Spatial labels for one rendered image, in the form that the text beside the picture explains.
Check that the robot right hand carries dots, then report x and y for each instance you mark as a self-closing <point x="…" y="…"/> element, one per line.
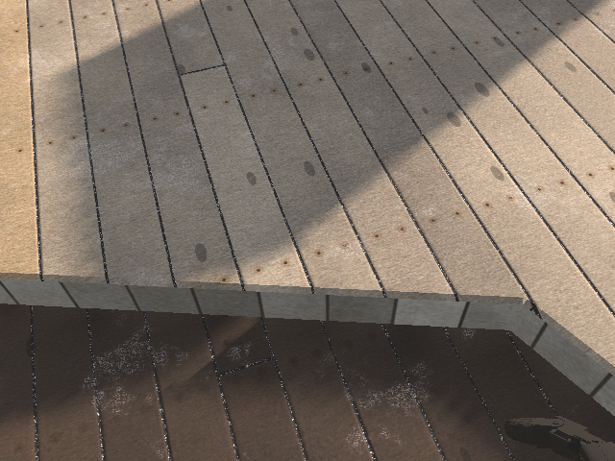
<point x="564" y="437"/>

